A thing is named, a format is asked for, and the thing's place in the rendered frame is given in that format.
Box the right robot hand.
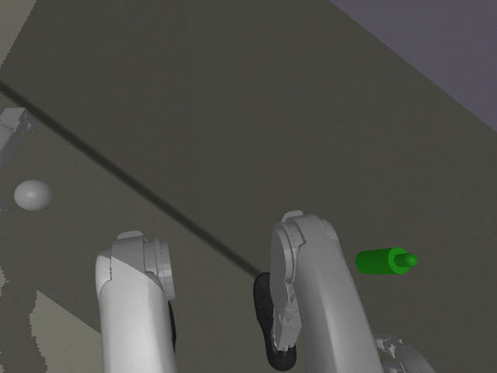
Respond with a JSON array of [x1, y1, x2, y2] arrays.
[[372, 333, 436, 373]]

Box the left robot hand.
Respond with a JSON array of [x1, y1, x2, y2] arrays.
[[0, 107, 39, 213]]

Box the right robot foot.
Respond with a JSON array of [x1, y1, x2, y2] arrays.
[[253, 272, 297, 371]]

